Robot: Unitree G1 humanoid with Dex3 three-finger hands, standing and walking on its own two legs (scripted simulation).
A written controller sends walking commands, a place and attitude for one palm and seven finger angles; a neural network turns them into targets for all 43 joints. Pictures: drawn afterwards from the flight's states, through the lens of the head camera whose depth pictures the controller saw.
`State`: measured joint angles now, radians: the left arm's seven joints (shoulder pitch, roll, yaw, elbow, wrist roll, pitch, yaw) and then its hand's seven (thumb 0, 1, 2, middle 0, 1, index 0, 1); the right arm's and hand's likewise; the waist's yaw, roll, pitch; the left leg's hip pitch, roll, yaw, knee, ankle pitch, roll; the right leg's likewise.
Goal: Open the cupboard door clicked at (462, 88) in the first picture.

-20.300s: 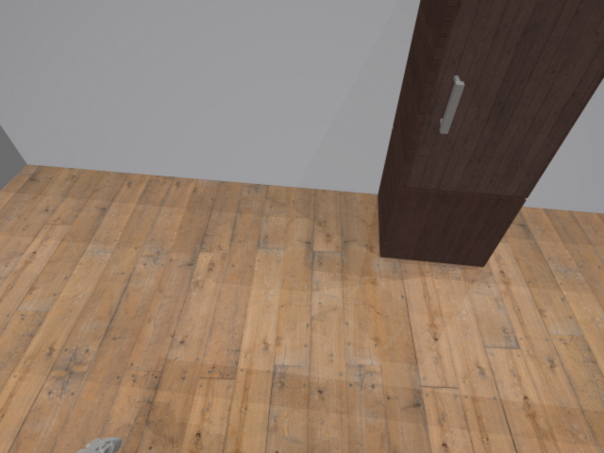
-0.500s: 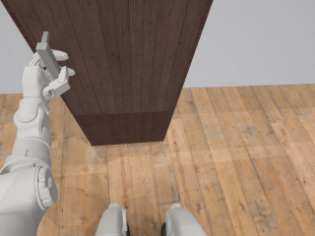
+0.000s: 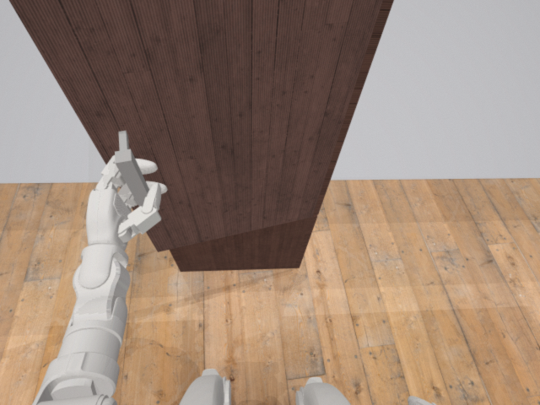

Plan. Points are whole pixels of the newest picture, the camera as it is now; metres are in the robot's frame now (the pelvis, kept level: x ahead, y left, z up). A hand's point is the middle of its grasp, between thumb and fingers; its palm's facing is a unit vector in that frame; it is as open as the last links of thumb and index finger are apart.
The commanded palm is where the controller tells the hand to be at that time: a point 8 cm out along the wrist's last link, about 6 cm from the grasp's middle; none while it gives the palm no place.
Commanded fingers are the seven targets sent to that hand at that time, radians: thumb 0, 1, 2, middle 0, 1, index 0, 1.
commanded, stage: pull the door open along its arc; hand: left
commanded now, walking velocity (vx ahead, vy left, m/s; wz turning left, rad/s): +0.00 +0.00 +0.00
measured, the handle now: (137, 176) +0.44 +0.20 +0.05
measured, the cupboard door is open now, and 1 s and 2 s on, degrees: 13 43 47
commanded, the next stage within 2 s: open thumb and fingers to let go in 0.54 s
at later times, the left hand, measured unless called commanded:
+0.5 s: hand (221, 292) +0.27 +0.07 +0.05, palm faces +0.41 -0.91 -0.01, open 5.9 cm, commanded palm +0.19 +0.09 +0.04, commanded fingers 0.00 0.90 0.90 -0.40 -1.35 -0.40 -1.35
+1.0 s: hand (233, 299) +0.26 +0.05 +0.04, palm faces +0.44 -0.90 -0.02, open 9.2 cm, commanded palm +0.20 +0.10 +0.04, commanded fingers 0.00 -0.43 0.33 -0.31 -1.21 -0.31 -1.21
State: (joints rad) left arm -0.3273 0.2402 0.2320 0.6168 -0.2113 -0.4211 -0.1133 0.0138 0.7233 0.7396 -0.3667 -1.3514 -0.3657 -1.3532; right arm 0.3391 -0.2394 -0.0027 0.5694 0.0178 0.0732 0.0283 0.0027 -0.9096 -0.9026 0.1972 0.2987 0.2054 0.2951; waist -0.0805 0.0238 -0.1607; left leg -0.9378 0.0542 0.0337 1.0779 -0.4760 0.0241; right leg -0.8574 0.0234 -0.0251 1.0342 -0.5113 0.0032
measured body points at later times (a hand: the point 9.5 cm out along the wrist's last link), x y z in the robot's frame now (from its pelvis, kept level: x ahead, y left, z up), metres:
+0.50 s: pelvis +0.00 -0.03 +0.00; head +0.05 -0.03 +0.45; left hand +0.24 +0.11 +0.05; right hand +0.21 -0.21 -0.09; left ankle +0.02 +0.10 -0.66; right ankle -0.01 -0.13 -0.66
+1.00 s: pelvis +0.00 -0.06 +0.00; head +0.05 -0.07 +0.44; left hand +0.23 +0.10 +0.04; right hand +0.19 -0.26 -0.11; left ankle +0.02 +0.10 -0.66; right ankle -0.01 -0.13 -0.66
